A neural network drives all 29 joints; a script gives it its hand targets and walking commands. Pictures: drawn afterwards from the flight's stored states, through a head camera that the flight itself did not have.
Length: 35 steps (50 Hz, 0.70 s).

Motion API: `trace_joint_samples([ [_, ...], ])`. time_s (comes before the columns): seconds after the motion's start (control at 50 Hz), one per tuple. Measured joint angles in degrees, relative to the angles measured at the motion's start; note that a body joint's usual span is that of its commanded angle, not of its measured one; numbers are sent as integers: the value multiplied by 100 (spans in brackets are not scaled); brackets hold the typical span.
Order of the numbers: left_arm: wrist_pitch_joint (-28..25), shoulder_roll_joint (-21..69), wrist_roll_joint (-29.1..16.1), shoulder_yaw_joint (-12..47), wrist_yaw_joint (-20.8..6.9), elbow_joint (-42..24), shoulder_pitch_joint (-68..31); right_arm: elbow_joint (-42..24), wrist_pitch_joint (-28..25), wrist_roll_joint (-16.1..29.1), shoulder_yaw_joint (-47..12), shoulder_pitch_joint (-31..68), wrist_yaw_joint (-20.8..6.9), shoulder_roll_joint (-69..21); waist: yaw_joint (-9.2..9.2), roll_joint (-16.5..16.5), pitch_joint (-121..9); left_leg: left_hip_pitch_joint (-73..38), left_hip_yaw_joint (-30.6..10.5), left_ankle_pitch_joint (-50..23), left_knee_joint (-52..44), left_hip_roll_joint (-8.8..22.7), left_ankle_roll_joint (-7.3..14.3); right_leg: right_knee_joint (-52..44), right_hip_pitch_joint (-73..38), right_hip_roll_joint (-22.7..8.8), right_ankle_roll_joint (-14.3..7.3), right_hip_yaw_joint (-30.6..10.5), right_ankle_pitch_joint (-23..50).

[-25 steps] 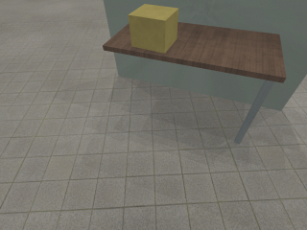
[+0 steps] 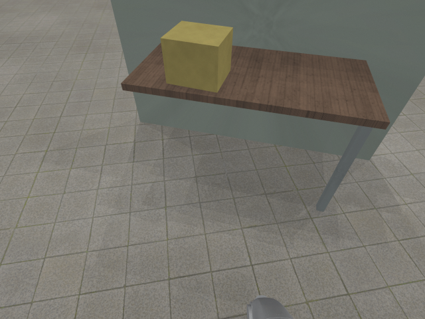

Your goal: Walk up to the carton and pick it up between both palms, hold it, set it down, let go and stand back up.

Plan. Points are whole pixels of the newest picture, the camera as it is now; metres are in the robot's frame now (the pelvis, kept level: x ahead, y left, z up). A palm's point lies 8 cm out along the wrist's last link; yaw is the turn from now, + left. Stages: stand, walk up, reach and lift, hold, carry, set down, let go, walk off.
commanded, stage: walk up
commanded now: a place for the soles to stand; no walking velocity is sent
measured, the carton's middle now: (199, 55) +1.13 +0.06 -0.01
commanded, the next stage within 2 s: none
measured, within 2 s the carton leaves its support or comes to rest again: neither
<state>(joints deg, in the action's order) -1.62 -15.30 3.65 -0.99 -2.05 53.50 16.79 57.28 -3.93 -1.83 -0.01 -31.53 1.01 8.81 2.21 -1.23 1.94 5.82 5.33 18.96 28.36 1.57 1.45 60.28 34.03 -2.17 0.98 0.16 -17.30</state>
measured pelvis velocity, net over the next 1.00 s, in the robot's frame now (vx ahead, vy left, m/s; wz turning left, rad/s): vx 0.47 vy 0.02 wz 0.10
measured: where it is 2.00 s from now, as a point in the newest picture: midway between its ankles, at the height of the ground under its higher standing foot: (212, 252)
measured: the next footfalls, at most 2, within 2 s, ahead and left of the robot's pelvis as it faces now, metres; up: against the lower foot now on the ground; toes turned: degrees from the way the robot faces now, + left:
right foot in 0.24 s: +0.30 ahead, -0.15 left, +0.00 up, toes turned -5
left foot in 0.70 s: +0.50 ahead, +0.14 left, +0.00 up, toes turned +8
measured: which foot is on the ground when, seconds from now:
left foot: down 0.00-0.28, up 0.30-0.68, down 0.70-1.00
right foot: up 0.00-0.22, down 0.24-0.74, up 0.76-1.00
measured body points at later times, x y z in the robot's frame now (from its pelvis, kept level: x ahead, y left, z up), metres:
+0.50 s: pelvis +0.25 -0.04 -0.01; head +0.26 -0.05 +0.44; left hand +0.26 +0.21 -0.14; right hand +0.30 -0.30 -0.14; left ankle +0.27 +0.09 -0.65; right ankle +0.26 -0.15 -0.74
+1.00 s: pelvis +0.47 +0.02 +0.00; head +0.48 +0.03 +0.45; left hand +0.52 +0.28 -0.13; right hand +0.46 -0.23 -0.13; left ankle +0.46 +0.13 -0.74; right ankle +0.55 -0.12 -0.67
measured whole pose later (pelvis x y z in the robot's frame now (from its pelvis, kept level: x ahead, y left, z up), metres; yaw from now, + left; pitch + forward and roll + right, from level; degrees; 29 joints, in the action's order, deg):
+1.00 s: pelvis +0.47 +0.02 +0.00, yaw +6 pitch -3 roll -1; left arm -1.5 -15.8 3.3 -0.9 -1.9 47.1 17.3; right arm 48.6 -4.0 -2.0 1.0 -28.4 0.5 11.8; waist 3.0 -1.1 4.2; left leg 10.3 2.1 14.7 27.8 1.7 0.7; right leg 58.4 31.4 -3.8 0.8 1.0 -18.7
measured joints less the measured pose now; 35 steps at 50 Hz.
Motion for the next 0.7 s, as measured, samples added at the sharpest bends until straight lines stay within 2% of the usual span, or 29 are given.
trace_joint_samples([
  [0.12, 39, 41, -17, 56, -29, -220, -317, 213, -93, -22, -24, -432, -87, -4, 130, 34, 106, -574, 12, 193, -515, 29, -151, -1087, 212, -165, -7, 46, 1225],
  [0.22, -24, 197, -32, 131, 18, -340, -505, 152, -69, -127, -48, -568, -116, 84, 231, -5, 139, -910, 51, 845, -284, 101, -357, -2403, -447, -94, -176, 331, 1402],
  [0.24, -67, 244, -13, 132, 42, -379, -541, 123, -50, -134, -58, -587, -118, 113, 231, 30, 152, -890, 22, 1084, -24, 160, -384, -2590, -657, -30, -230, 380, 1163],
  [0.26, -120, 356, 18, 112, 85, -380, -626, 124, -10, -126, -60, -494, -122, 181, 165, 222, 256, -783, -61, 1344, 446, 344, -319, -2461, -696, 140, -286, 468, 803],
  [0.28, -163, 440, 57, 107, 125, -432, -682, 93, 43, -108, -68, -370, -123, 227, 115, 363, 388, -566, -224, 1345, 1157, 474, -161, -2230, -699, 266, -335, 548, 607],
  [0.32, -189, 495, -7, 108, 202, -578, -656, -77, 166, -27, -107, -172, -113, 241, 28, 308, 524, 110, -577, 1337, 2929, 274, -76, -1805, -746, 218, -389, 579, 306],
  [0.34, -157, 519, -102, 106, 251, -597, -600, -165, 217, -4, -114, -83, -116, 265, -18, 276, 532, 456, -630, 1195, 3649, 174, -69, -1766, -880, 167, -388, 599, 205],
  [0.36, -123, 537, -175, 108, 292, -600, -516, -246, 250, 8, -105, 18, -123, 306, -66, 264, 521, 773, -637, 1039, 4151, 110, -61, -1838, -1077, 125, -340, 627, 135],
  [0.4, -125, 526, -225, 109, 335, -579, -288, -422, 262, -5, -38, 264, -134, 409, -185, 256, 464, 1342, -571, 787, 4551, 55, -51, -2139, -1515, 71, -335, 683, 73],
  [0.48, -269, 410, -182, 28, 304, -370, 265, -845, 189, -87, 136, 886, -149, 615, -391, 262, 326, 2222, -506, 546, 4175, 78, -87, -2738, -2233, 19, -263, 712, 31],
  [0.56, -286, 308, -132, -2, 278, -65, 734, -1183, 181, -117, 219, 1410, -235, 645, -432, 320, 199, 2656, -557, -180, 3149, 218, -149, -3044, -2726, -9, -166, 756, -142],
  [0.64, -268, 191, -86, -2, 215, 91, 928, -1347, 122, -122, 164, 1624, -337, 468, -400, 302, 173, 2499, -533, -1038, 1705, 351, -101, -3055, -3099, -64, -13, 919, -502],
  [0.7, -226, 119, -50, 37, 185, 78, 1000, -1363, 83, -174, 115, 1563, -346, 349, -444, 224, 128, 2003, -421, -1163, 985, 271, -11, -2649, -3228, -211, 80, 968, -1026],
])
